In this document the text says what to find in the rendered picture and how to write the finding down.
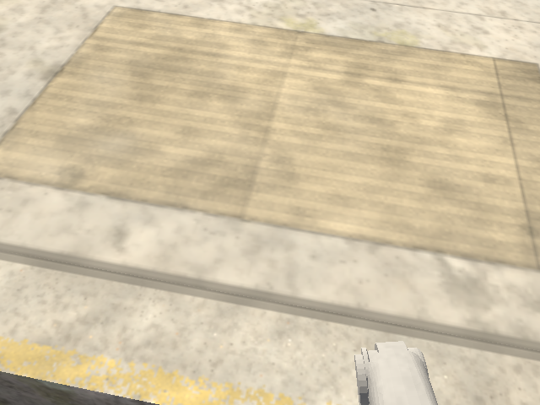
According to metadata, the right robot shin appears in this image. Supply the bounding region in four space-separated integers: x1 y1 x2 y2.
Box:
408 348 429 375

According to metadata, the right robot thigh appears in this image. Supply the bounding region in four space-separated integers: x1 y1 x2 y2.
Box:
354 341 438 405

